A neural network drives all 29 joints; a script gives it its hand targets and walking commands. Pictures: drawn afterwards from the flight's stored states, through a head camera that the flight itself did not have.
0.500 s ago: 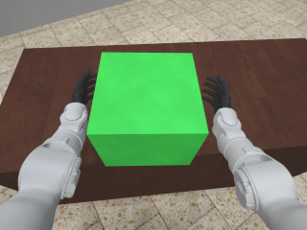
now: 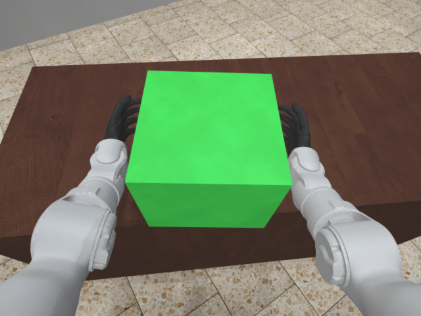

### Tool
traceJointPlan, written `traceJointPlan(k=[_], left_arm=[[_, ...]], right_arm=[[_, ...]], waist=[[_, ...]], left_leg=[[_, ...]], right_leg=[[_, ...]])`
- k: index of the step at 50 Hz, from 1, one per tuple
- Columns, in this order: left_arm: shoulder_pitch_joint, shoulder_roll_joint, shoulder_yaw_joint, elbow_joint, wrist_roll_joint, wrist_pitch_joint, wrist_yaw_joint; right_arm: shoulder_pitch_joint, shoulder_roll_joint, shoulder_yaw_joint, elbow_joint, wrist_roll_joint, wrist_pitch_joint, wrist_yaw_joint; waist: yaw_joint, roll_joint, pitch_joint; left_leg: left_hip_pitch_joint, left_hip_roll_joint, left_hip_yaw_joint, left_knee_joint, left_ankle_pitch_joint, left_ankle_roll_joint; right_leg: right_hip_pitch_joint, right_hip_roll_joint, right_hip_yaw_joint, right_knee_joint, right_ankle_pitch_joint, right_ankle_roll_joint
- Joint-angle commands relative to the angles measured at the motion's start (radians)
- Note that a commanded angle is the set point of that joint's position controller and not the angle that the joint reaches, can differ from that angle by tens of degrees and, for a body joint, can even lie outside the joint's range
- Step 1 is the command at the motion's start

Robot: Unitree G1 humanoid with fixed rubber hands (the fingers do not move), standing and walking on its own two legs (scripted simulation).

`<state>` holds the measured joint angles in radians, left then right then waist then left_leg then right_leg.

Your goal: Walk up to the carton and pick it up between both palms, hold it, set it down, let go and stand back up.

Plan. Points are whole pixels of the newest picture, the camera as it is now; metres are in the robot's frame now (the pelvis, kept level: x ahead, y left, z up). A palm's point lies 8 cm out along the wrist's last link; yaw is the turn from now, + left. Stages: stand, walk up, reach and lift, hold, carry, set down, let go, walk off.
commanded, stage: reach and lift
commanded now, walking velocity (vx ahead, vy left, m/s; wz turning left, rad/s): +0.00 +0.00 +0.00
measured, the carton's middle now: (208, 152) +0.46 +0.00 +0.00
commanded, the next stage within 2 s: none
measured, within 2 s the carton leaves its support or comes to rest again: leaves its support in 1.02 s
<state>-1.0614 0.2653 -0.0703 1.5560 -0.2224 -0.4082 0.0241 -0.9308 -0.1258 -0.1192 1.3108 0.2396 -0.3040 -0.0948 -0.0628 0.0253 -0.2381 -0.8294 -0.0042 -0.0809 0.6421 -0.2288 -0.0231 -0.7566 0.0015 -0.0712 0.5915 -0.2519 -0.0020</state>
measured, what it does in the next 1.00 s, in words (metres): stands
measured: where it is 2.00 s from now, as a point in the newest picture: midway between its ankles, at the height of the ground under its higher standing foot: outside the picture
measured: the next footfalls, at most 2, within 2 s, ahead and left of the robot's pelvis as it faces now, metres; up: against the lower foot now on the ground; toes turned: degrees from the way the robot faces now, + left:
none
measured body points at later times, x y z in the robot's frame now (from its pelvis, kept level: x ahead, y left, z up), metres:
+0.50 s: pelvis -0.01 +0.00 +0.00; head +0.09 +0.01 +0.44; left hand +0.47 +0.16 +0.06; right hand +0.42 -0.19 +0.05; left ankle +0.02 +0.12 -0.72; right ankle +0.00 -0.12 -0.72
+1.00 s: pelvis -0.01 +0.00 +0.01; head +0.07 +0.00 +0.45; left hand +0.45 +0.16 +0.06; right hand +0.41 -0.20 +0.05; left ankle +0.02 +0.12 -0.72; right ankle +0.00 -0.12 -0.72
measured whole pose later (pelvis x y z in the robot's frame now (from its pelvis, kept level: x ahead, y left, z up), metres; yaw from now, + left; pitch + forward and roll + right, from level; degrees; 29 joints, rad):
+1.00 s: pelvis -0.01 +0.00 +0.01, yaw +0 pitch +22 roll -1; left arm -0.98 0.20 0.08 1.54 -0.10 -0.47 0.01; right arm -0.73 -0.05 -0.39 1.09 -0.11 -0.34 -0.06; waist -0.05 0.03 -0.24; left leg -0.74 0.00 -0.08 0.53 -0.16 -0.02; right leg -0.67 0.00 -0.07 0.49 -0.19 -0.01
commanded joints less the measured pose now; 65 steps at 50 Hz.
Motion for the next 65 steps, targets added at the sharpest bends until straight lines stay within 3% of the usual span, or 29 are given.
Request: traceJointPlan(k=[1,6,7,9,10,12,13,14,18,19,21,22,25,29,33,36,41,42,43,46,51,53,54,55,58,60,61,62,65], left_arm=[[-0.457,-0.015,0.076,-0.211,0.054,-0.074,-0.029],[-0.492,-0.024,0.126,-0.232,0.101,-0.093,-0.04],[-0.495,-0.04,0.113,-0.261,0.102,-0.096,-0.042],[-0.491,-0.067,0.15,-0.239,0.137,-0.098,-0.053],[-0.506,-0.079,0.145,-0.213,0.152,-0.097,-0.06],[-0.484,-0.155,0.176,-0.229,0.188,-0.097,-0.085],[-0.483,-0.182,0.188,-0.254,0.23,-0.096,-0.092],[-0.521,-0.2,0.204,-0.189,0.252,-0.096,-0.102],[-0.48,-0.53,0.196,-0.203,0.375,-0.117,-0.192],[-0.527,-0.556,0.181,-0.203,0.376,-0.124,-0.189],[-0.51,-0.559,0.183,-0.158,0.365,-0.135,-0.193],[-0.524,-0.611,0.125,-0.23,0.337,-0.148,-0.183],[-0.481,-0.589,0.155,-0.161,0.354,-0.144,-0.179],[-0.522,-0.62,0.086,-0.212,0.301,-0.16,-0.171],[-0.564,-0.629,0.046,-0.263,0.274,-0.176,-0.166],[-0.607,-0.636,0.041,-0.213,0.271,-0.176,-0.173],[-0.603,-0.64,0.014,-0.285,0.239,-0.177,-0.161],[-0.604,-0.633,0.019,-0.266,0.245,-0.174,-0.17],[-0.623,-0.654,-0.018,-0.295,0.224,-0.169,-0.165],[-0.591,-0.67,-0.027,-0.327,0.218,-0.163,-0.161],[-0.552,-0.757,-0.135,-0.444,0.157,-0.147,-0.142],[-0.581,-0.725,-0.08,-0.41,0.18,-0.133,-0.147],[-0.537,-0.766,-0.132,-0.505,0.146,-0.132,-0.139],[-0.554,-0.774,-0.133,-0.49,0.144,-0.129,-0.143],[-0.541,-0.795,-0.169,-0.562,0.147,-0.105,-0.134],[-0.517,-0.78,-0.141,-0.529,0.152,-0.071,-0.143],[-0.514,-0.793,-0.174,-0.631,0.132,-0.078,-0.136],[-0.469,-0.776,-0.147,-0.57,0.148,-0.051,-0.141],[-0.62,-0.772,-0.171,-0.671,0.136,-0.043,-0.143]], right_arm=[[-0.431,-0.08,-0.049,-0.172,-0.144,-0.082,0.002],[-0.457,-0.04,-0.104,-0.203,-0.201,-0.089,0.019],[-0.464,-0.038,-0.121,-0.238,-0.217,-0.101,0.022],[-0.457,0.017,-0.115,-0.231,-0.238,-0.102,0.039],[-0.46,0.003,-0.167,-0.2,-0.277,-0.098,0.042],[-0.448,0.117,-0.141,-0.239,-0.313,-0.114,0.064],[-0.456,0.133,-0.182,-0.248,-0.345,-0.125,0.071],[-0.492,0.163,-0.214,-0.202,-0.386,-0.11,0.088],[-0.465,0.566,-0.146,-0.296,-0.527,-0.135,0.177],[-0.472,0.556,-0.183,-0.26,-0.553,-0.132,0.187],[-0.442,0.592,-0.166,-0.238,-0.573,-0.122,0.195],[-0.454,0.614,-0.114,-0.291,-0.551,-0.135,0.199],[-0.404,0.586,-0.106,-0.244,-0.551,-0.117,0.215],[-0.454,0.597,-0.071,-0.298,-0.53,-0.124,0.214],[-0.467,0.644,-0.026,-0.299,-0.525,-0.119,0.223],[-0.484,0.64,-0.039,-0.273,-0.546,-0.116,0.219],[-0.501,0.681,0.047,-0.343,-0.478,-0.108,0.221],[-0.485,0.682,0.037,-0.334,-0.49,-0.103,0.216],[-0.49,0.672,0.043,-0.353,-0.481,-0.103,0.216],[-0.475,0.688,0.1,-0.358,-0.461,-0.091,0.216],[-0.428,0.72,0.195,-0.442,-0.371,-0.079,0.205],[-0.461,0.721,0.202,-0.436,-0.349,-0.049,0.203],[-0.448,0.745,0.269,-0.54,-0.313,-0.055,0.199],[-0.447,0.731,0.256,-0.531,-0.319,-0.048,0.195],[-0.409,0.75,0.311,-0.553,-0.277,-0.016,0.185],[-0.425,0.748,0.304,-0.553,-0.251,0.019,0.177],[-0.416,0.778,0.361,-0.624,-0.236,0.019,0.174],[-0.394,0.749,0.333,-0.577,-0.225,0.044,0.168],[-0.497,0.765,0.339,-0.65,-0.223,0.054,0.167]], waist=[[-0.034,0.053,-0.684],[-0.019,0.051,-0.709],[-0.034,0.065,-0.743],[-0.006,0.047,-0.685],[-0.03,0.043,-0.697],[-0.001,0.025,-0.661],[-0.012,0.065,-0.672],[-0.017,0.045,-0.623],[0.005,0.048,-0.57],[-0.033,0.065,-0.611],[-0.016,0.046,-0.618],[-0.025,0.081,-0.683],[0.013,0.102,-0.593],[-0.01,0.092,-0.604],[0.013,0.103,-0.591],[-0.015,0.083,-0.568],[0.031,0.067,-0.641],[0.016,0.062,-0.612],[-0.007,0.069,-0.633],[0.022,0.071,-0.652],[0.007,0.118,-0.773],[0.042,0.086,-0.706],[0.036,0.071,-0.814],[0.013,0.059,-0.798],[0.009,0.055,-0.801],[0.009,0.025,-0.697],[0.017,0.021,-0.774],[0.01,0.027,-0.659],[0.011,0.027,-0.705]], left_leg=[[0.494,0.021,0.101,0.06,0.514,-0.068],[0.481,0.014,0.115,0.042,0.497,-0.064],[0.516,0.016,0.112,0.042,0.54,-0.076],[0.507,0.014,0.12,0.034,0.515,-0.069],[0.519,0.017,0.116,0.02,0.5,-0.066],[0.516,0.012,0.129,0.006,0.508,-0.06],[0.536,0.008,0.123,-0.004,0.494,-0.07],[0.515,0.01,0.127,-0.017,0.465,-0.066],[0.559,-0.004,0.14,-0.05,0.493,-0.058],[0.607,0.005,0.132,-0.056,0.492,-0.066],[0.574,0.006,0.146,-0.061,0.459,-0.043],[0.632,0.011,0.123,-0.043,0.575,-0.069],[0.651,0.02,0.131,-0.081,0.49,-0.061],[0.647,0.02,0.123,-0.1,0.447,-0.063],[0.629,0.015,0.122,-0.12,0.371,-0.056],[0.604,0.012,0.12,-0.135,0.321,-0.051],[0.569,0.008,0.125,-0.135,0.317,-0.033],[0.553,0.001,0.126,-0.14,0.301,-0.031],[0.589,0.006,0.118,-0.137,0.332,-0.04],[0.603,0.004,0.116,-0.135,0.36,-0.039],[0.68,0.004,0.088,-0.087,0.55,-0.069],[0.624,-0.008,0.098,-0.104,0.485,-0.054],[0.662,-0.009,0.088,-0.082,0.57,-0.055],[0.657,-0.01,0.08,-0.093,0.528,-0.056],[0.652,-0.018,0.071,-0.097,0.557,-0.054],[0.606,-0.029,0.071,-0.127,0.469,-0.04],[0.611,-0.034,0.073,-0.119,0.502,-0.039],[0.568,-0.04,0.066,-0.141,0.44,-0.033],[0.568,-0.039,0.067,-0.144,0.41,-0.035]], right_leg=[[0.195,0.028,-0.02,-0.03,0.39,0.029],[0.225,0.022,-0.017,-0.043,0.359,0.027],[0.226,0.025,-0.031,-0.046,0.399,0.026],[0.249,0.017,-0.025,-0.051,0.371,0.029],[0.229,0.018,-0.03,-0.051,0.356,0.022],[0.287,0.011,-0.029,-0.061,0.369,0.027],[0.291,0.005,-0.027,-0.065,0.368,0.024],[0.28,0.001,-0.033,-0.067,0.344,0.025],[0.388,-0.016,-0.033,-0.097,0.405,0.024],[0.358,-0.008,-0.052,-0.115,0.371,0.023],[0.442,-0.009,-0.028,-0.117,0.408,0.023],[0.443,0.001,-0.038,-0.099,0.507,0.031],[0.438,0.008,-0.031,-0.134,0.375,0.018],[0.433,0.015,-0.034,-0.163,0.351,0.016],[0.435,0.01,-0.021,-0.164,0.294,0.015],[0.429,0.009,-0.026,-0.17,0.259,0.014],[0.504,0.003,0.001,-0.148,0.323,0.021],[0.526,0.0,0.003,-0.152,0.328,0.023],[0.501,0.007,-0.009,-0.152,0.335,0.021],[0.519,0.012,0.002,-0.146,0.348,0.019],[0.556,0.029,0.005,-0.134,0.479,0.012],[0.584,0.021,0.027,-0.144,0.427,0.017],[0.639,0.027,0.027,-0.118,0.551,0.02],[0.608,0.033,0.017,-0.127,0.493,0.021],[0.652,0.037,0.034,-0.121,0.552,0.026],[0.689,0.03,0.049,-0.135,0.515,0.027],[0.747,0.027,0.056,-0.115,0.583,0.03],[0.741,0.022,0.065,-0.131,0.533,0.028],[0.726,0.025,0.066,-0.117,0.502,0.028]])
